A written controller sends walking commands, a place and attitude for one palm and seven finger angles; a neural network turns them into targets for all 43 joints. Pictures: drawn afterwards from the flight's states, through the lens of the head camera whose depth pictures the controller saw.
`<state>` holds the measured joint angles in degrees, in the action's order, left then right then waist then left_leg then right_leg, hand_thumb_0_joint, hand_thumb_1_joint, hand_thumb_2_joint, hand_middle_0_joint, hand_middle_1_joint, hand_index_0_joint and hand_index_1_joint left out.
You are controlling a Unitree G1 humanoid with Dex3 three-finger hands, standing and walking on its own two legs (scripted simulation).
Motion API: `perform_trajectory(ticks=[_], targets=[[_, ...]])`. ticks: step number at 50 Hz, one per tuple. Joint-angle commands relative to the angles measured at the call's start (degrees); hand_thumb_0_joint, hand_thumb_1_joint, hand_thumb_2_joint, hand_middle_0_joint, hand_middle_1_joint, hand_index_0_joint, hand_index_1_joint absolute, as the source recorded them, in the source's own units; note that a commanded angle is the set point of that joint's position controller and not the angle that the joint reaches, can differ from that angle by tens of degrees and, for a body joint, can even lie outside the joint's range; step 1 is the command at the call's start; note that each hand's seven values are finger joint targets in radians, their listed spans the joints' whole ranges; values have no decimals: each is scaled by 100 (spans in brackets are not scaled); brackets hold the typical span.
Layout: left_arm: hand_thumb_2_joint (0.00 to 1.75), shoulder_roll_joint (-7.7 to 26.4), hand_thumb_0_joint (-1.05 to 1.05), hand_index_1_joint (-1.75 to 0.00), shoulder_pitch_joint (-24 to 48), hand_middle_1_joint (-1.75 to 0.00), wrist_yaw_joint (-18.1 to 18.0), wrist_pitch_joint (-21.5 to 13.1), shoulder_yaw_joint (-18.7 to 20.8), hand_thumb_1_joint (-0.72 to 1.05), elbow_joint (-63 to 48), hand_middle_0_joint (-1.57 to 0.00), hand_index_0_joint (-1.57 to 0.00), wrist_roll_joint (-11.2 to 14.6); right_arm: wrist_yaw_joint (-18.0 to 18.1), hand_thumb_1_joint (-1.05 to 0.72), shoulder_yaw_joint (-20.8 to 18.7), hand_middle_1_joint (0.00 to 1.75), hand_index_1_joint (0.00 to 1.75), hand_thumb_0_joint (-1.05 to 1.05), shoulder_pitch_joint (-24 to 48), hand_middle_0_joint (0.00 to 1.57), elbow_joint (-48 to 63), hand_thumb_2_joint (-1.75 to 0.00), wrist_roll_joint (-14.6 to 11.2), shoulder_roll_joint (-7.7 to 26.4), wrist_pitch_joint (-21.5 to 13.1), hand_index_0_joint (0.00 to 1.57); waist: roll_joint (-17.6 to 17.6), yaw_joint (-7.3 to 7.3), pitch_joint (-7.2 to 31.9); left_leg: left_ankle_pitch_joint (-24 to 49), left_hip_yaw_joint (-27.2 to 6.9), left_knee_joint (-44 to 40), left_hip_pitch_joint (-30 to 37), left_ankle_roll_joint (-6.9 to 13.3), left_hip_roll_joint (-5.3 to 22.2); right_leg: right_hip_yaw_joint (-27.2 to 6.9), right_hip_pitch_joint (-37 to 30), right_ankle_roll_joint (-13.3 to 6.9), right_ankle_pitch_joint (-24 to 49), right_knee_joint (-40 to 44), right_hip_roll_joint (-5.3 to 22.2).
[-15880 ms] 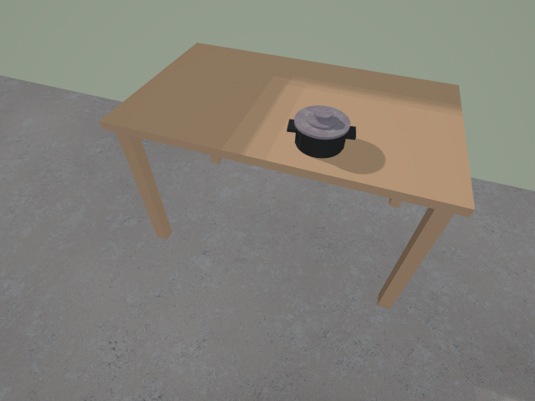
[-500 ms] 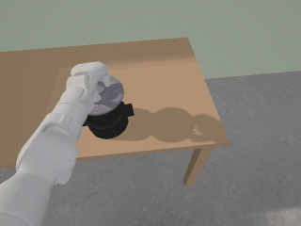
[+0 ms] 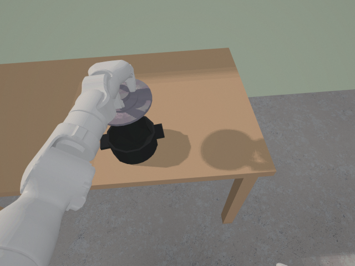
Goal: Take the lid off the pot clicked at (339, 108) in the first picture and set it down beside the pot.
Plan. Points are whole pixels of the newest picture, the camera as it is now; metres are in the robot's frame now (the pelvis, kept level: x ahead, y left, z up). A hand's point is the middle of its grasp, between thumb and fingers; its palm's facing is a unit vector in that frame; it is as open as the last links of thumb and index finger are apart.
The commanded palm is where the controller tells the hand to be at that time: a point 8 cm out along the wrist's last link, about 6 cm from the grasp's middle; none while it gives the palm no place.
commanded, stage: lift the lid straight up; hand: left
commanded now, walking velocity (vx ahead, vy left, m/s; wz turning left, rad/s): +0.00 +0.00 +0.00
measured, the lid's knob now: (119, 93) +0.51 +0.12 +0.10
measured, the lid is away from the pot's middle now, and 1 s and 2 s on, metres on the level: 0.01 0.08 0.20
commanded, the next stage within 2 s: move the lid sideways beside the pot in 0.20 s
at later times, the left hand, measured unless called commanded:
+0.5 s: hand (104, 95) +0.48 +0.14 +0.13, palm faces -0.30 -0.06 -0.95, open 8.0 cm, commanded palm +0.48 +0.15 +0.20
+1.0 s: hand (80, 98) +0.48 +0.20 +0.13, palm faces -0.33 -0.06 -0.94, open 8.0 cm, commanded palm +0.48 +0.21 +0.20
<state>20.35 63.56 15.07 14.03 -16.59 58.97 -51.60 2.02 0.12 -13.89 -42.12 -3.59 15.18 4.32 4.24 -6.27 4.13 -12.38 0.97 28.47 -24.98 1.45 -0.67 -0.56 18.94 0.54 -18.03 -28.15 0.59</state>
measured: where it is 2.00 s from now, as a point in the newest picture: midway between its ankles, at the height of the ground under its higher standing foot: outside the picture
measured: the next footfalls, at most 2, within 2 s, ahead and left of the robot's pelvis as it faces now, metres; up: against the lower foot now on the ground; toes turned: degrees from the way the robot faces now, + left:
none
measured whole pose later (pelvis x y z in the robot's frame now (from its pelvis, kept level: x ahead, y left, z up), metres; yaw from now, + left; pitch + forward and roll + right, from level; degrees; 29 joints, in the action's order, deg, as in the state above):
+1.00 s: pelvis -0.01 +0.01 +0.00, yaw +0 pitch +8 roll -1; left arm 30.5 60.5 19.1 6.9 -10.5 57.1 -53.8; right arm 2.9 0.1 -15.3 -40.7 -3.9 16.2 5.7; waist 3.4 -6.3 2.8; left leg -11.8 1.2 28.3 -25.0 2.2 -0.7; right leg -0.8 18.2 1.2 -16.5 -26.3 0.7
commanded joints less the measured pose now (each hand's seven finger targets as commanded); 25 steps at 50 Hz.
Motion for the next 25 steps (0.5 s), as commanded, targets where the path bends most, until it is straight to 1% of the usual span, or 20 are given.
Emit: perform_trajectory(ticks=[1, 2, 3, 4, 5, 8, 9, 10, 11, 12, 13, 14, 15, 17, 18, 20, 22, 23, 24, 25], targets=[[99, 1356, 0, -112, 3653, -107, -291, -81, 491, 63, -1334, -68, -74, -116, 73, -90, -225, 30, 30, 0, -70, 20, 557, -90, -16, 765, -178, 20, -514, -83, 2451, 2042, -121, 96, 2188, 319, -124, 233, 31, -202, 2772, 232, -254], [99, 1533, 0, -112, 3524, -107, -298, -61, 597, 63, -1203, -68, -74, -181, 82, -90, -231, 30, 30, 0, -118, 20, 514, -90, 0, 804, -162, 20, -585, -70, 2492, 1981, -101, 94, 2212, 329, -131, 215, 8, -184, 2791, 247, -269], [99, 1463, 0, -112, 3476, -107, -290, -18, 529, 63, -1157, -68, -74, -167, 73, -90, -221, 30, 30, 0, -94, 20, 548, -90, -3, 784, -131, 20, -603, -76, 2401, 1936, -68, 80, 2105, 322, -129, 214, -52, -176, 2810, 253, -242], [99, 1587, 0, -112, 3405, -107, -288, 10, 616, 63, -1092, -68, -74, -229, 76, -90, -210, 30, 30, 0, -91, 20, 540, -90, 1, 799, -112, 20, -676, -38, 2464, 1913, -64, 66, 2054, 320, -138, 201, -122, -177, 2861, 247, -244], [99, 1451, 0, -112, 3359, -107, -283, 52, 500, 63, -995, -68, -74, -232, 68, -90, -197, 30, 30, 0, -39, 20, 567, -90, -14, 789, -91, 20, -691, -50, 2307, 1857, -52, 54, 1943, 315, -134, 222, -91, -180, 2817, 255, -232], [99, 1344, 0, -112, 3495, -107, -259, -8, 450, 63, -1361, -68, -74, -231, 30, -90, -239, 30, 30, 0, 4, 20, 642, -90, 5, 764, -74, 20, -426, -32, 2588, 2210, -81, 116, 2277, 300, -104, 226, -76, -190, 2920, 211, -230], [99, 1419, 0, -112, 3569, -107, -255, -44, 494, 63, -1540, -68, -74, -262, 19, -90, -247, 30, 30, 0, -10, 20, 660, -90, 20, 768, -87, 20, -366, -13, 2803, 2311, -107, 131, 2411, 299, -118, 228, -105, -191, 2975, 200, -246], [99, 1294, 0, -112, 3380, -107, -228, -18, 416, 63, -1309, -68, -74, -239, 14, -90, -249, 30, 30, 0, 30, 20, 670, -90, 10, 751, -71, 20, -391, -31, 2591, 2224, -92, 144, 2333, 302, -118, 245, -25, -192, 2876, 221, -244], [99, 1324, 0, -112, 3309, -107, -192, -57, 501, 63, -1308, -68, -74, -153, 25, -90, -251, 30, 30, 0, 8, 20, 671, -90, 6, 761, -65, 20, -575, -28, 2588, 2233, -90, 135, 2221, 321, -118, 219, -128, -190, 2951, 260, -235], [99, 1562, 0, -112, 3374, -107, -185, -44, 604, 63, -1271, -68, -74, -197, 39, -90, -245, 30, 30, 0, -17, 20, 618, -90, 4, 815, -35, 20, -602, -48, 2504, 2049, -46, 105, 2185, 331, -122, 203, -109, -170, 2913, 284, -247], [99, 1499, 0, -112, 3395, -107, -179, -11, 535, 63, -1186, -68, -74, -146, 46, -90, -228, 30, 30, 0, -3, 20, 640, -90, -16, 798, -19, 20, -599, -65, 2373, 1908, -51, 59, 2057, 324, -124, 222, -137, -171, 2810, 281, -234], [99, 1664, 0, -112, 3644, -107, -200, -56, 618, 63, -1491, -68, -74, -171, 66, -90, -232, 30, 30, 0, -34, 20, 635, -90, -11, 808, -49, 20, -512, -63, 2615, 1928, -58, 54, 2207, 331, -130, 200, -164, -168, 2852, 283, -239], [99, 1510, 0, -112, 3741, -107, -203, -78, 486, 63, -1511, -68, -74, -178, 74, -90, -229, 30, 30, 0, 5, 20, 649, -90, -22, 778, -79, 20, -464, -87, 2519, 1973, -74, 77, 2257, 329, -123, 231, -67, -180, 2829, 270, -242], [99, 1830, 0, -112, 3790, -107, -225, -233, 716, 63, -1869, -68, -74, -219, 89, -90, -245, 30, 30, 0, -42, 20, 675, -90, 7, 790, -135, 20, -273, -30, 2860, 2244, -114, 119, 2516, 342, -127, 190, -159, -186, 2972, 263, -249], [99, 2004, 0, -112, 3723, -107, -258, -255, 851, 63, -1845, -68, -74, -246, 94, -90, -240, 30, 30, 0, -38, 20, 685, -90, 6, 782, -127, 20, -171, 3, 2854, 2349, -158, 110, 2525, 321, -104, 208, -205, -205, 2948, 232, -233], [99, 1716, 0, -112, 3423, -107, -252, -228, 664, 63, -1617, -68, -74, -267, 88, -90, -245, 30, 30, 0, -34, 20, 673, -90, 1, 765, -95, 20, -288, -14, 2631, 2316, -139, 91, 2438, 306, -83, 257, -63, -203, 2819, 257, -248], [99, 1837, 0, -112, 3094, -107, -236, -222, 781, 63, -1370, -68, -74, -288, 76, -90, -245, 30, 30, 0, -46, 20, 653, -90, 8, 808, -65, 20, -446, 38, 2577, 2268, -105, 88, 2321, 313, -98, 238, -109, -199, 2840, 281, -266], [99, 1765, 0, -112, 3117, -107, -230, -160, 703, 63, -1237, -68, -74, -238, 63, -90, -233, 30, 30, 0, -8, 20, 644, -90, -23, 812, -21, 20, -539, -3, 2297, 2056, -91, 38, 2136, 300, -71, 264, -73, -197, 2707, 300, -242], [99, 1780, 0, -112, 3093, -107, -214, -122, 700, 63, -1164, -68, -74, -258, 68, -90, -232, 30, 30, 0, -16, 20, 633, -90, -25, 831, -15, 20, -580, 8, 2292, 1912, -79, 13, 2087, 302, -97, 262, -40, -193, 2620, 315, -257], [99, 1669, 0, -112, 3114, -107, -190, -83, 585, 63, -1047, -68, -74, -245, 67, -90, -229, 30, 30, 0, 14, 20, 626, -90, -54, 839, 3, 20, -604, -36, 2104, 1734, -76, -15, 2015, 293, -69, 285, 76, -193, 2418, 336, -248]])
